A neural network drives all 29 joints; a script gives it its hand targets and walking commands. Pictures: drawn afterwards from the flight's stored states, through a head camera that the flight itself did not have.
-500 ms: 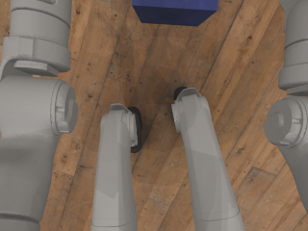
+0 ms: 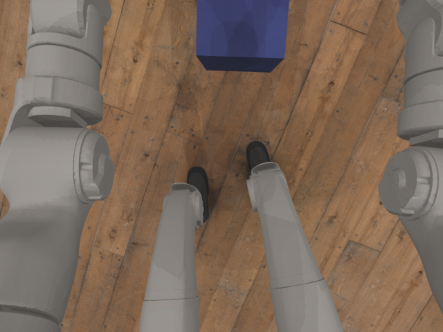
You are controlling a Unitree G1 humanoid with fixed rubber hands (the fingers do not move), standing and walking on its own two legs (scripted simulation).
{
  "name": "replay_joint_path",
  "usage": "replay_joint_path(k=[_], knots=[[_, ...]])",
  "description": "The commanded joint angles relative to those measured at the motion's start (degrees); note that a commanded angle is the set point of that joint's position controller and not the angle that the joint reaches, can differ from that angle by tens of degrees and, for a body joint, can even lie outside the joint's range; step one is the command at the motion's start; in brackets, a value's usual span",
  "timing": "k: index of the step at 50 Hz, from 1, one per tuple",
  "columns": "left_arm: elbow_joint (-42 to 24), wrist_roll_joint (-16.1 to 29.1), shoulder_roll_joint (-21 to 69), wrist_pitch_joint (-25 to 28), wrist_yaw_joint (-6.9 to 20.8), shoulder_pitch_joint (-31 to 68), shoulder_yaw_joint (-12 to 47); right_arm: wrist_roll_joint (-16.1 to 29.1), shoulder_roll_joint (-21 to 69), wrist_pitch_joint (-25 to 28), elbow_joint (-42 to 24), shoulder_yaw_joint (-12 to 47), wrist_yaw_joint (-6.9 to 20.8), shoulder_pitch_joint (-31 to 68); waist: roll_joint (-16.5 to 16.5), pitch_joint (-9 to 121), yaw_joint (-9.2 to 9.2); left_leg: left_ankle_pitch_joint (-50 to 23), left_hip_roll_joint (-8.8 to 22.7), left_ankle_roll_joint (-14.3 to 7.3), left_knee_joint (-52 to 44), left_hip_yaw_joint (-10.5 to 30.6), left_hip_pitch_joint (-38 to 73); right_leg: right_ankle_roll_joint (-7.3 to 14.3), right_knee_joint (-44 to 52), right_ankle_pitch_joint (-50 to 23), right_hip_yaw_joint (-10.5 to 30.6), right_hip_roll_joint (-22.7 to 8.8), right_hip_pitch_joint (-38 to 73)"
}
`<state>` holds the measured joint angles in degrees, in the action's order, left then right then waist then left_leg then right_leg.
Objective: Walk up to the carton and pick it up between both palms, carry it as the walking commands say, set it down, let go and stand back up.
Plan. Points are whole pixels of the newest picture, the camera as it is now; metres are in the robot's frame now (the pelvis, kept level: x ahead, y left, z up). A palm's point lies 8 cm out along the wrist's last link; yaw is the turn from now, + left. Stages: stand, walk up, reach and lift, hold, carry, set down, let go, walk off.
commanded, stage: let go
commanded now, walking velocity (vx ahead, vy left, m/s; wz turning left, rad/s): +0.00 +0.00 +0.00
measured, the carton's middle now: (240, 33) +0.59 -0.11 -0.53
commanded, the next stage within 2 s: stand in 1.48 s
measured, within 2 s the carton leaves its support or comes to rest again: neither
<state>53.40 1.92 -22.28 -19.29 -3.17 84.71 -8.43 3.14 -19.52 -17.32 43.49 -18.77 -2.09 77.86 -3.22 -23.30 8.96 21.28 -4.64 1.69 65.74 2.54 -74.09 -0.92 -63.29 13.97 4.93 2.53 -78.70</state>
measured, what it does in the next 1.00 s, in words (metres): rises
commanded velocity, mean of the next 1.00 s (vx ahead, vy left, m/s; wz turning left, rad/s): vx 0.00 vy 0.00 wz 0.00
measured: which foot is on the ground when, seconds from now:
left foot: down 0.00-1.00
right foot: down 0.00-1.00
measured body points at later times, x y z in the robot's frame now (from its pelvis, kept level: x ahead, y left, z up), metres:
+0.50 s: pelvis +0.08 -0.01 +0.07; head +0.32 -0.03 +0.45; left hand +0.50 +0.15 -0.05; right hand +0.43 -0.31 -0.04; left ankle +0.08 +0.13 -0.62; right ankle +0.13 -0.11 -0.62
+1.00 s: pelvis +0.11 +0.02 +0.11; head +0.14 +0.02 +0.56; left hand +0.33 +0.23 +0.03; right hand +0.28 -0.24 +0.04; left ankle +0.08 +0.12 -0.62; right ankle +0.13 -0.11 -0.62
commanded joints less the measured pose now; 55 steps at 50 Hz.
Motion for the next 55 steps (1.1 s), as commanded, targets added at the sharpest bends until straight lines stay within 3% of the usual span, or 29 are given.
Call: replay_joint_path(k=[1, 6, 9, 12, 17, 20, 21, 23, 25, 29, 32, 35, 39, 43, 47, 51, 55], knots=[[-2.04, -4.8, -1.23, 4.61, 0.85, 7.98, -6.48, -4.63, -3.11, 4.27, 5.08, -1.08, 3.5, 2.08, 1.2, 83.21, -0.62, -5.64, -0.85, 0.24, -12.79, -2.38, 17.31, -1.16, 7.68, -14.83, -7.83, 0.2, 37.14], [-2.72, -9.29, 5.07, 5.66, -1.45, -6.97, -8.56, -8.47, -2.25, 6.8, 4.97, -1.4, 7.04, -10.97, 1.92, 80.36, -1.05, -14.81, -1.14, 1.01, -15.38, -1.74, 22.05, -0.71, 10.27, -20.8, -7.57, 0.36, 37.76], [-7.21, -10.99, 7.72, 6.9, -2.92, -14.36, -9.31, -8.93, -0.8, 7.89, 0.62, -0.1, 8.99, -15.35, 2.79, 77.21, -2.8, -17.98, -1.32, 0.56, -18.83, -1.92, 22.96, -0.82, 12.06, -23.81, -6.93, 0.28, 41.13], [-13.36, -11.57, 10.32, 8.14, -3.62, -24.1, -8.58, -9.02, -0.42, 8.48, -1.96, 1.51, 10.4, -25.33, 4.78, 78.6, -2.9, -21.12, -1.16, 0.35, -21.69, -1.89, 26.36, -0.85, 14.57, -27.14, -5.79, -0.03, 47.68], [-25.51, -8.2, 10.4, 11.22, -3.85, -33.41, -4.49, -5.43, -2.09, 11.74, -12.94, 4.85, 11.11, -34.23, 6.31, 87.83, -2.65, -30.01, -0.6, -0.13, -23.1, -1.09, 29.64, 0.02, 15.67, -42.79, -3.11, -0.63, 61.51], [-27.17, -6.27, 10.46, 12.85, -3.0, -44.45, -2.12, -3.59, 0.59, 13.32, -16.38, 7.35, 10.94, -44.69, 8.96, 86.06, -2.9, -25.69, -0.49, -0.61, -25.98, -0.87, 22.61, -0.2, 15.72, -54.17, 0.02, -3.13, 73.9], [-26.05, -6.09, 10.34, 13.21, -2.49, -46.52, -1.57, -2.69, 1.31, 13.57, -15.48, 8.52, 11.05, -46.33, 8.72, 81.53, -3.43, -23.44, -0.16, -0.69, -26.95, -0.9, 21.03, -0.5, 16.61, -52.56, 0.18, -3.53, 72.93], [-25.0, -6.88, 10.34, 13.69, -1.49, -51.27, -0.76, -1.91, 2.82, 13.64, -13.3, 10.23, 11.13, -50.22, 5.34, 74.29, -5.19, -21.42, 0.11, -0.51, -28.46, -0.95, 25.06, -0.78, 19.77, -42.53, -0.4, -3.18, 68.07], [-25.35, -6.93, 10.13, 14.35, -0.48, -56.43, -0.42, -1.5, 2.89, 14.04, -14.08, 11.23, 11.2, -55.5, 4.22, 69.74, -5.69, -20.87, 0.71, -0.46, -29.0, -1.19, 30.55, -0.58, 22.37, -34.19, -1.28, -2.2, 63.99], [-26.31, -6.19, 10.3, 16.13, 0.69, -66.67, 0.41, -1.44, 3.57, 15.75, -18.11, 11.8, 10.58, -66.46, 5.36, 64.87, -5.38, -22.11, 1.33, -0.96, -31.18, -1.01, 37.81, -0.67, 24.92, -32.1, -2.1, -1.54, 66.71], [-29.63, -5.9, 10.42, 17.29, 1.23, -73.5, 2.09, -1.43, 3.81, 16.28, -20.69, 12.61, 10.12, -74.91, 3.95, 59.02, -5.47, -20.46, 1.72, -1.13, -33.77, -0.85, 45.31, -0.73, 27.66, -25.09, -3.79, -0.71, 67.37], [-32.02, -4.94, 9.54, 17.62, 2.0, -77.28, 3.48, -0.99, 2.87, 16.26, -24.07, 13.48, 9.89, -78.3, 3.03, 48.74, -5.36, -12.52, 2.67, -1.51, -37.59, -0.62, 49.77, -0.52, 31.25, -14.42, -4.57, -0.64, 65.69], [-33.44, -3.54, 9.12, 18.03, 2.93, -81.79, 5.22, -0.57, 2.63, 16.02, -26.32, 16.0, 9.7, -81.07, 1.77, 35.8, -6.61, -3.65, 3.97, -1.67, -42.91, -0.28, 49.79, -0.31, 33.87, -6.01, -5.95, -0.31, 67.41], [-31.91, -4.25, 8.62, 17.39, 3.39, -87.19, 5.22, -1.04, 1.81, 14.7, -25.25, 17.14, 9.38, -84.52, -0.64, 25.99, -8.28, 2.61, 6.01, -2.23, -50.52, 0.91, 46.84, -1.94, 34.11, -5.09, -7.77, 0.94, 76.32], [-33.44, -5.06, 8.02, 16.85, 3.88, -90.56, 5.67, -2.08, 1.16, 13.9, -25.83, 16.03, 9.46, -86.96, -3.13, 24.78, -9.12, -2.48, 6.67, -2.08, -52.24, 1.85, 48.57, -2.47, 34.56, -8.17, -8.2, 2.22, 82.61], [-35.17, -4.19, 7.18, 15.81, 4.88, -94.24, 6.36, -1.78, 0.98, 13.0, -25.95, 16.4, 9.2, -88.31, -2.43, 24.84, -8.99, -7.49, 5.81, -1.39, -50.28, 1.96, 52.87, -1.66, 35.43, -10.35, -7.56, 2.22, 84.2], [-35.06, -3.47, 5.29, 14.43, 5.85, -95.79, 6.15, -2.92, 0.76, 11.84, -25.16, 16.18, 8.28, -88.89, 1.55, 24.16, -8.43, -10.4, 4.35, -1.01, -48.43, 0.98, 56.32, -0.35, 36.64, -11.25, -6.31, 1.63, 84.11]])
